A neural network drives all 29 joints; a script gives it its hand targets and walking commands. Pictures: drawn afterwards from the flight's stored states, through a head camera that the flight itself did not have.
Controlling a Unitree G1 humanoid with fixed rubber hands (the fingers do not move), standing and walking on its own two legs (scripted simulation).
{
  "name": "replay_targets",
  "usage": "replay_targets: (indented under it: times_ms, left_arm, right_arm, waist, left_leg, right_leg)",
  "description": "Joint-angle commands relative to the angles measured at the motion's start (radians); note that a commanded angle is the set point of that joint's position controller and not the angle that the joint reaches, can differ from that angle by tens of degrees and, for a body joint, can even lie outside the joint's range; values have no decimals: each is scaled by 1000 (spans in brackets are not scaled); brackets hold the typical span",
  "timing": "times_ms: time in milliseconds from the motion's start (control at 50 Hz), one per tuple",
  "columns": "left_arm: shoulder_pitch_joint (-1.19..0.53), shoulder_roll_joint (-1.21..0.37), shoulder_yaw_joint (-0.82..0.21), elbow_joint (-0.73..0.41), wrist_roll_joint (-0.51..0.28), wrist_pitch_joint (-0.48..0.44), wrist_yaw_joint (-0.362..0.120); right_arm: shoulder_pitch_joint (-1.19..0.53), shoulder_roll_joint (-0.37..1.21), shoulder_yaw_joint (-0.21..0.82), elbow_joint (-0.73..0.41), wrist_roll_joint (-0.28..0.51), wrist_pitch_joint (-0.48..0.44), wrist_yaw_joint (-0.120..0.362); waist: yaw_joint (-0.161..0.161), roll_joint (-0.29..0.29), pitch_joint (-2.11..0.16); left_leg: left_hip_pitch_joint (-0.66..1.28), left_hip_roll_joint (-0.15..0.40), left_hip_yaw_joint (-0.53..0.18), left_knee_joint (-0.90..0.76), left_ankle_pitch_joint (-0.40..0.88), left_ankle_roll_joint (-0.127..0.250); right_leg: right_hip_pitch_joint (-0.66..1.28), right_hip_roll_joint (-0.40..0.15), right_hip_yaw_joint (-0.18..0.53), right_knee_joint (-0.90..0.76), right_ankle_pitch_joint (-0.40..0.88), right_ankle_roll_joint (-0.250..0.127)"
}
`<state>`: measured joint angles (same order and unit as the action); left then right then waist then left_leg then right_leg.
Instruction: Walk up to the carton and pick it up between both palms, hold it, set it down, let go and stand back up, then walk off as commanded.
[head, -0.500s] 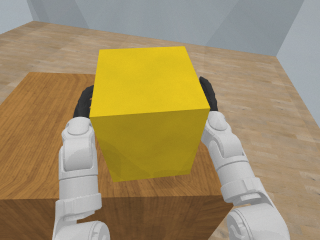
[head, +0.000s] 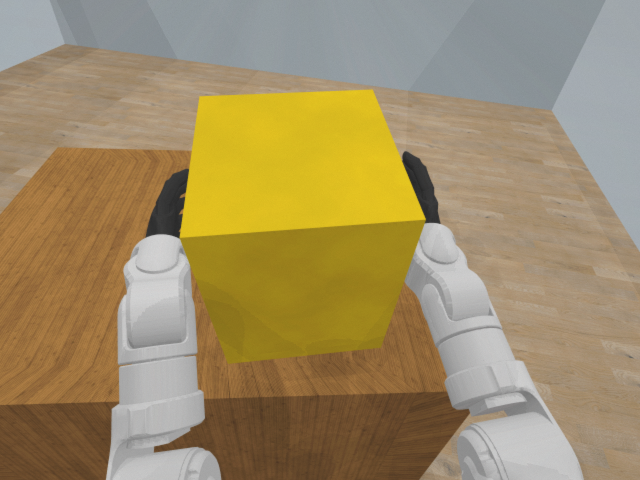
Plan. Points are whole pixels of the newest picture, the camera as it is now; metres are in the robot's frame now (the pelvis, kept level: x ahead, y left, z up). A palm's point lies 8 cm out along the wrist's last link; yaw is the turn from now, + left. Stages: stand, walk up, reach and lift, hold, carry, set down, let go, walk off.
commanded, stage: hold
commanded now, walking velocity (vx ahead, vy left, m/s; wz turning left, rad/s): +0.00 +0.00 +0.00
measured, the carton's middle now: (297, 232) +0.37 +0.00 +0.16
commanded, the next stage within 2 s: none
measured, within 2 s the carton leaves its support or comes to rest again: neither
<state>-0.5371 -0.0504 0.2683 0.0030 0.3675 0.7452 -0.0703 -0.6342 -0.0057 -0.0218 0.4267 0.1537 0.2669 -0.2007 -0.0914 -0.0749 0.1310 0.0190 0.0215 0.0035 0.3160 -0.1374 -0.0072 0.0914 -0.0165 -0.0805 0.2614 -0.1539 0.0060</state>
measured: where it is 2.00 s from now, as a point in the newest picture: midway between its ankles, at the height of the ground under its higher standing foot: outside the picture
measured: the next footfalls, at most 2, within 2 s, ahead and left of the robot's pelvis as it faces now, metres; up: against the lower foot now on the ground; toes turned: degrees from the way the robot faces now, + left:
none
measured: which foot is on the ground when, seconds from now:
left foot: down 0.00-1.00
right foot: down 0.00-1.00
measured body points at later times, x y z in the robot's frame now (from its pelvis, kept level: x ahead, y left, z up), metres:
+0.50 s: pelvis +0.00 +0.00 +0.00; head -0.03 +0.03 +0.45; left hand +0.37 +0.15 +0.17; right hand +0.38 -0.14 +0.19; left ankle +0.04 +0.12 -0.75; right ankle +0.01 -0.12 -0.75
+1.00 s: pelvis +0.00 +0.00 +0.00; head -0.03 +0.03 +0.45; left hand +0.37 +0.15 +0.17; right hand +0.37 -0.14 +0.18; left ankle +0.04 +0.12 -0.75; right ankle +0.01 -0.12 -0.75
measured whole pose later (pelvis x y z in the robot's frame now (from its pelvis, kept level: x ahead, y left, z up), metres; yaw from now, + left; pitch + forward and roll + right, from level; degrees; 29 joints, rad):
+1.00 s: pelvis +0.00 +0.00 +0.00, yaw +0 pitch -12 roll -1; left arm -0.55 -0.05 0.27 0.02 0.38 0.76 -0.08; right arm -0.64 0.00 -0.03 0.43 0.14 0.28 -0.20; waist -0.10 -0.08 0.14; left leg 0.03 0.02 0.01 0.31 -0.13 0.00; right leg 0.10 -0.02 -0.08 0.26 -0.15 0.01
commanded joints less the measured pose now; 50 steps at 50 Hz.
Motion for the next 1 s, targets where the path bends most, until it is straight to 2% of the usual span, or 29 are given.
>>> replay_targets:
  times_ms: [0, 60, 80, 120, 140, 160, 240, 260, 340, 380, 460, 480, 500, 520, 540, 560, 580, 600, 640, 660, 680, 720, 740, 760, 780, 840, 880, 920, 980]
  left_arm:
    - [-608, -413, -408, -102, -130, -68, -134]
    - [-653, -424, -450, -150, -169, -87, -132]
    - [-626, -424, -455, -136, -161, -75, -132]
    - [-595, -411, -443, -115, -158, -72, -139]
    - [-605, -422, -427, -157, -152, -74, -132]
    - [-650, -398, -431, -124, -165, -80, -134]
    - [-631, -382, -381, -73, -120, -66, -143]
    - [-609, -386, -363, -66, -111, -65, -139]
    - [-662, -416, -411, -108, -151, -86, -137]
    - [-712, -438, -449, -95, -170, -95, -130]
    - [-634, -418, -437, -109, -161, -96, -119]
    - [-656, -424, -426, -115, -147, -93, -114]
    - [-602, -407, -385, -53, -119, -76, -120]
    - [-620, -418, -421, -63, -154, -80, -131]
    - [-578, -402, -379, -65, -113, -70, -130]
    - [-588, -419, -405, -99, -132, -73, -128]
    - [-605, -408, -401, -35, -142, -75, -139]
    - [-591, -405, -377, -79, -117, -70, -139]
    - [-650, -412, -408, -79, -130, -75, -137]
    - [-601, -419, -422, -147, -138, -71, -136]
    - [-624, -422, -422, -139, -152, -78, -135]
    - [-626, -411, -456, -151, -177, -87, -139]
    - [-600, -415, -450, -203, -159, -83, -133]
    - [-623, -407, -473, -186, -175, -82, -135]
    - [-614, -414, -473, -196, -164, -79, -126]
    - [-570, -401, -433, -133, -147, -59, -126]
    - [-594, -410, -449, -117, -147, -63, -136]
    - [-596, -396, -414, -97, -118, -58, -137]
    - [-654, -402, -393, -89, -135, -71, -141]
  right_arm:
    - [-668, 436, 360, -240, 55, -55, 119]
    - [-656, 452, 366, -274, 49, -58, 116]
    - [-615, 444, 345, -250, 45, -48, 108]
    - [-617, 450, 359, -268, 42, -43, 101]
    - [-639, 450, 394, -270, 70, -46, 111]
    - [-643, 455, 357, -275, 44, -48, 107]
    - [-651, 441, 316, -200, 30, -41, 117]
    - [-649, 442, 331, -182, 40, -38, 123]
    - [-671, 466, 341, -220, 33, -59, 120]
    - [-700, 458, 306, -210, 20, -71, 121]
    - [-653, 457, 331, -232, 31, -71, 123]
    - [-647, 444, 312, -174, 33, -64, 128]
    - [-644, 432, 319, -144, 28, -58, 127]
    - [-648, 441, 318, -193, 27, -61, 117]
    - [-635, 434, 338, -185, 38, -56, 123]
    - [-662, 452, 363, -228, 51, -64, 123]
    - [-625, 447, 318, -181, 25, -50, 114]
    - [-632, 455, 344, -195, 35, -55, 115]
    - [-657, 432, 323, -163, 33, -51, 120]
    - [-633, 452, 371, -242, 50, -60, 117]
    - [-649, 458, 377, -239, 57, -60, 114]
    - [-636, 485, 374, -299, 48, -65, 95]
    - [-628, 477, 406, -310, 76, -62, 97]
    - [-618, 464, 387, -309, 63, -57, 95]
    - [-629, 460, 399, -306, 78, -56, 102]
    - [-611, 425, 373, -266, 69, -38, 109]
    - [-609, 422, 356, -268, 42, -41, 110]
    - [-603, 426, 342, -222, 41, -37, 119]
    - [-652, 426, 310, -208, 14, -50, 128]
  waist:
    - [10, 84, -430]
    - [-15, 97, -487]
    - [-43, 103, -458]
    - [-31, 75, -430]
    - [12, 90, -462]
    - [-22, 74, -455]
    - [-7, 70, -378]
    - [21, 69, -365]
    - [-7, 72, -458]
    - [-40, 116, -489]
    - [-19, 94, -500]
    - [-22, 127, -479]
    - [1, 99, -412]
    - [-41, 62, -440]
    - [0, 69, -401]
    - [9, 69, -453]
    - [-44, 44, -386]
    - [-7, 58, -417]
    - [-26, 97, -376]
    - [-14, 77, -461]
    - [-2, 76, -464]
    - [-45, 67, -488]
    - [-14, 95, -510]
    - [-43, 106, -499]
    - [-18, 120, -479]
    - [-7, 103, -385]
    - [-43, 96, -380]
    - [-7, 100, -362]
    - [-18, 62, -386]
  left_leg:
    - [123, -54, 61, -27, 201, -4]
    - [141, -57, 56, -15, 224, -11]
    - [145, -59, 61, -7, 244, -15]
    - [133, -61, 58, -11, 214, -5]
    - [128, -58, 63, -15, 232, -5]
    - [118, -66, 59, -16, 187, 1]
    - [83, -65, 67, -48, 114, 11]
    - [76, -58, 67, -55, 106, 16]
    - [96, -65, 68, -35, 157, 9]
    - [135, -59, 59, -28, 147, -12]
    - [158, -55, 53, -12, 218, -4]
    - [160, -53, 53, -17, 232, -16]
    - [133, -57, 59, -30, 193, 1]
    - [133, -61, 51, -24, 172, 5]
    - [121, -56, 61, -35, 194, 6]
    - [122, -59, 60, -31, 212, 4]
    - [103, -61, 61, -35, 153, 8]
    - [111, -65, 68, -30, 210, 10]
    - [125, -55, 58, -30, 188, -6]
    - [160, -53, 63, -12, 290, -4]
    - [149, -58, 65, -11, 273, -6]
    - [141, -76, 67, 7, 292, -8]
    - [169, -68, 65, 11, 345, -17]
    - [177, -68, 49, 16, 320, -20]
    - [176, -64, 51, 11, 316, -21]
    - [127, -58, 52, -18, 223, -8]
    - [118, -59, 63, -29, 185, -13]
    - [103, -53, 58, -39, 150, -4]
    - [96, -58, 69, -54, 90, 11]
  right_leg:
    - [26, 62, -42, -18, 140, 16]
    - [36, 62, -41, -9, 182, 20]
    - [41, 63, -45, -8, 215, 21]
    - [43, 58, -39, -15, 221, 25]
    - [57, 65, -41, -6, 204, 24]
    - [43, 53, -39, -16, 190, 24]
    - [24, 46, -36, -25, 112, 25]
    - [18, 49, -37, -22, 89, 21]
    - [40, 55, -45, -10, 153, 25]
    - [7, 58, -47, -20, 109, 16]
    - [29, 61, -47, -13, 184, 18]
    - [12, 58, -49, -10, 168, 16]
    - [7, 54, -46, -24, 139, 21]
    - [32, 54, -43, -29, 154, 26]
    - [39, 60, -45, -22, 161, 22]
    - [60, 61, -44, -15, 183, 24]
    - [31, 53, -38, -33, 152, 28]
    - [73, 58, -43, -16, 203, 26]
    - [6, 60, -53, -22, 133, 15]
    - [61, 66, -49, -6, 248, 16]
    - [56, 65, -45, -9, 226, 27]
    - [88, 57, -34, -6, 329, 36]
    - [102, 65, -40, 9, 344, 34]
    - [76, 60, -39, 5, 333, 35]
    - [41, 64, -41, 1, 296, 29]
    - [19, 59, -37, -20, 181, 19]
    - [34, 56, -46, -27, 159, 16]
    - [22, 57, -35, -28, 115, 12]
    - [2, 54, -50, -32, 67, 16]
